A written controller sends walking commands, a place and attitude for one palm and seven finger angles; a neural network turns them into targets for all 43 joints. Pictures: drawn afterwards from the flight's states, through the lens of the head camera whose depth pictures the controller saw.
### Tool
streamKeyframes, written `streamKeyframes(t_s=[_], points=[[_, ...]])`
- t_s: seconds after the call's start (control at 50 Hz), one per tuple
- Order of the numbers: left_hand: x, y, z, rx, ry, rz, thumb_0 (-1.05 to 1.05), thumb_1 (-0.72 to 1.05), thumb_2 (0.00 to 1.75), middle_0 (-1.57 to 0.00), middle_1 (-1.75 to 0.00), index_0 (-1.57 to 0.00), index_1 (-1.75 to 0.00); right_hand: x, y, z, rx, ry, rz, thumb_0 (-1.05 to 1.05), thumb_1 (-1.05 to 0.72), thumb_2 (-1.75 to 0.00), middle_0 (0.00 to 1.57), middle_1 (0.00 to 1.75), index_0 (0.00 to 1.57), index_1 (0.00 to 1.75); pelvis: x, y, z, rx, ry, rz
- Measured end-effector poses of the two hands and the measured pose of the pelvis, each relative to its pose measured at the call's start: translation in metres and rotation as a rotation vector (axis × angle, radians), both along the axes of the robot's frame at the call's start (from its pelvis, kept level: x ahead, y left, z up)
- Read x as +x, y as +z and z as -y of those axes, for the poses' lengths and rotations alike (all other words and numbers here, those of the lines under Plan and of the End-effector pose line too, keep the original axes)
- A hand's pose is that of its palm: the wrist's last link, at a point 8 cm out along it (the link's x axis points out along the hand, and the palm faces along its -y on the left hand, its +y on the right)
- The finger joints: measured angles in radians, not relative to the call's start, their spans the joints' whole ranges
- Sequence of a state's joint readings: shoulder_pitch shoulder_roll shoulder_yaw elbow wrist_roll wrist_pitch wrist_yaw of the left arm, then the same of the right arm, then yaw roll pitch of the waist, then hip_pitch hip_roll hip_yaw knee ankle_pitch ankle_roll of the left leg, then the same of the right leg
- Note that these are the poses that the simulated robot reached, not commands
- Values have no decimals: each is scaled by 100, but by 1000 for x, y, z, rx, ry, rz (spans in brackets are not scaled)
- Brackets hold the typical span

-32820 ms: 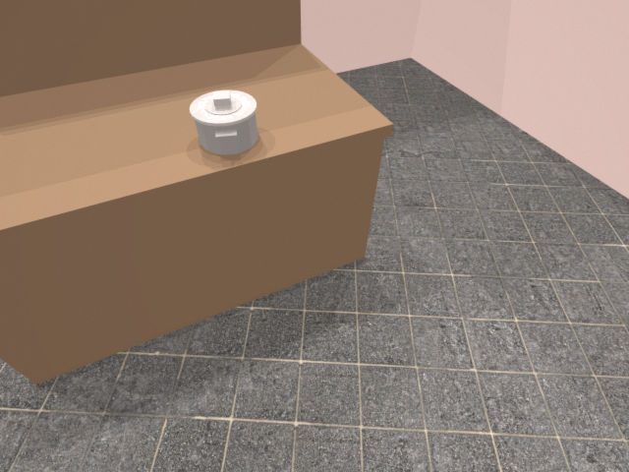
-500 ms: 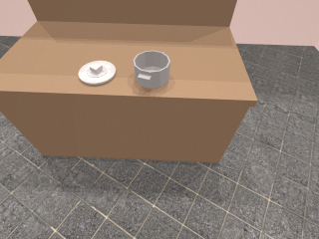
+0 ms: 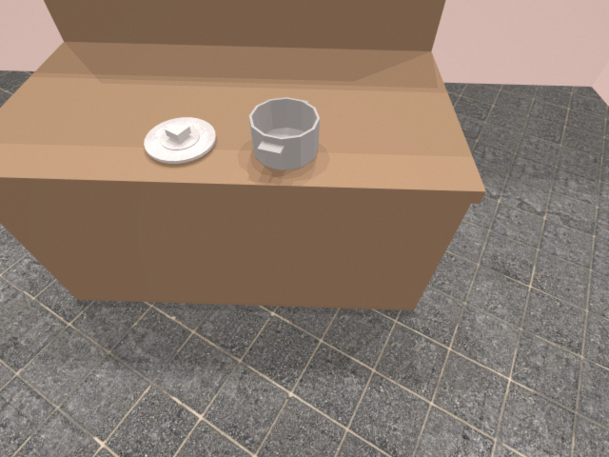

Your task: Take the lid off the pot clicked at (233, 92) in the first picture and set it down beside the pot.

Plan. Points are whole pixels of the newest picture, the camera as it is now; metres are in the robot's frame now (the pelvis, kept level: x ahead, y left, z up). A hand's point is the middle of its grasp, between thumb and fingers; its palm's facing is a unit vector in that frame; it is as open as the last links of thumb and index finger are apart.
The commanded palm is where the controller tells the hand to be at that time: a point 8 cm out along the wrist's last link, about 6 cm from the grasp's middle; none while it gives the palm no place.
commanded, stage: look to check the result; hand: left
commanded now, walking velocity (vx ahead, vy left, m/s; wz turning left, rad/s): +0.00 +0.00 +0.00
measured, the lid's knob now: (178, 131) +0.81 +0.34 -0.08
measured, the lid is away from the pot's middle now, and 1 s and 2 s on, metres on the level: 0.26 0.26 0.26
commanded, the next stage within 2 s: stand and wait in 0.20 s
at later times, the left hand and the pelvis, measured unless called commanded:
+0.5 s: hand out of the picture +0.02 +0.18 -0.17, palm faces +0.03 -0.98 -0.22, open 7.3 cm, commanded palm none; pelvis +0.00 +0.00 +0.00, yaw +0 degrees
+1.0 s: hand out of the picture +0.00 +0.18 -0.17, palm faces +0.02 -0.98 -0.21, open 7.3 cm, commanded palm none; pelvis -0.01 +0.01 +0.00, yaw +0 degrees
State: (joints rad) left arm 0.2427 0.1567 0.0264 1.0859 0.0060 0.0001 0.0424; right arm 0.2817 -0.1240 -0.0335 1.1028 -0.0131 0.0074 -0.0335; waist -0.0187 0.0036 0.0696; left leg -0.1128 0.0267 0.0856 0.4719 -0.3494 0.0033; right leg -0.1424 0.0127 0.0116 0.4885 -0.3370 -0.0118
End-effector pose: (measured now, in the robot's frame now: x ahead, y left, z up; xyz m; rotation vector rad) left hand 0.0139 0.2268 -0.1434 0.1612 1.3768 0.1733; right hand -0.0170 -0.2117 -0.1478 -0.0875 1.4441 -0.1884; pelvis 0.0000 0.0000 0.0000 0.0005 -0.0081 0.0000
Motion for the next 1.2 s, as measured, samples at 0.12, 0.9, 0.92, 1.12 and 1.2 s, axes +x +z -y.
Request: streamKeyframes(t_s=[0.12, 0.9, 0.92, 1.12, 1.2], points=[[0, 1, -1, 0, -1, 3, 1, 92, 90, -20, -30, -20, -30, 3, 1, 1, -4, 4, 8, 1, -91, -89, 20, 30, 20, 29, -1, 1, -1, 0, -2, -2], [-13, 2, -4, -7, -4, -5, 1, 92, 90, -20, -30, -20, -30, -11, 4, -6, -1, -3, 3, 0, -91, -89, 20, 30, 20, 29, -9, 4, -6, 0, -6, 3], [-14, 2, -4, -7, -3, -7, 1, 92, 90, -20, -30, -20, -30, -11, 4, -7, -1, -3, 3, 0, -91, -89, 20, 30, 20, 29, -9, 4, -6, 0, -6, 3], [-20, 1, -5, -13, -2, -17, 1, 92, 90, -20, -30, -20, -30, -11, 4, -10, -2, -6, 7, 0, -91, -89, 20, 30, 20, 29, -10, 4, -9, -1, -7, 4], [-21, 1, -5, -15, -1, -18, 1, 92, 90, -20, -30, -20, -30, -12, 5, -10, -5, -5, 8, 0, -91, -89, 20, 30, 20, 29, -11, 4, -10, -1, -8, 4]])
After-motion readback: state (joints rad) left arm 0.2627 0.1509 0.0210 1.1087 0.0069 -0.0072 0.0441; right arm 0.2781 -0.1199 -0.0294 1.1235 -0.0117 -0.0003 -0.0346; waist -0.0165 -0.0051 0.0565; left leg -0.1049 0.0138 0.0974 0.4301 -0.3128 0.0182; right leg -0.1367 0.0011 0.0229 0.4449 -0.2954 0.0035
